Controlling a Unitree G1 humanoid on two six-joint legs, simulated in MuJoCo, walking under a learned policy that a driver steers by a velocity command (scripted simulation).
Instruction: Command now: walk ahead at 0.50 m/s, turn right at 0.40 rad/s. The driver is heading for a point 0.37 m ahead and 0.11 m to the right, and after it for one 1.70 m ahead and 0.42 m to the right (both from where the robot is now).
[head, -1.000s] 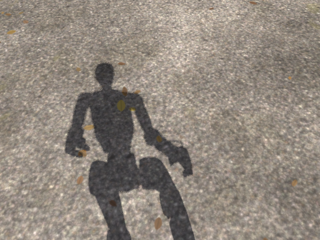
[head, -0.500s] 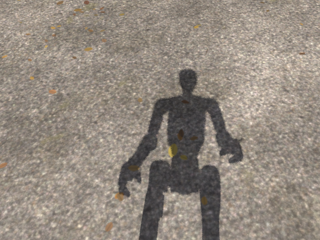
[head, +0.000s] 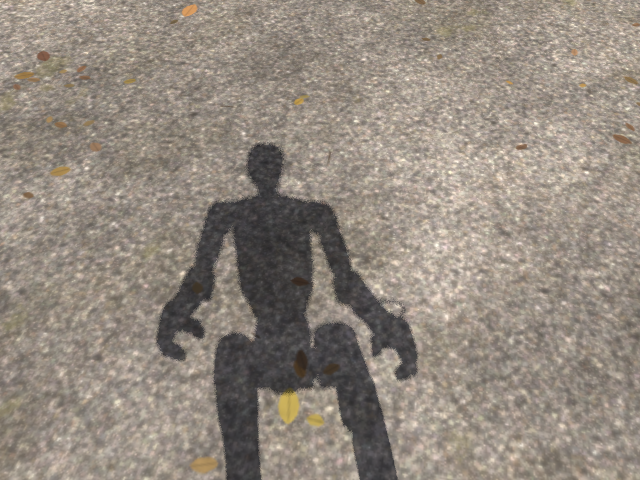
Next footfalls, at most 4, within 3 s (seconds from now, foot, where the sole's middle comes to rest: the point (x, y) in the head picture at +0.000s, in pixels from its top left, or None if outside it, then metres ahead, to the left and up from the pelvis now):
0.26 right None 0.31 -0.15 -0.78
0.74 left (336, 418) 0.63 -0.04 -0.78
1.26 right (481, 360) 0.77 -0.39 -0.78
1.78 left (393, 249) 1.11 -0.22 -0.78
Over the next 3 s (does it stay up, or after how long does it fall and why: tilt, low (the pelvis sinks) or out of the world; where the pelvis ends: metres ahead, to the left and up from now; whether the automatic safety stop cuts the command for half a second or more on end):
stays up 1.58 -0.34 0.00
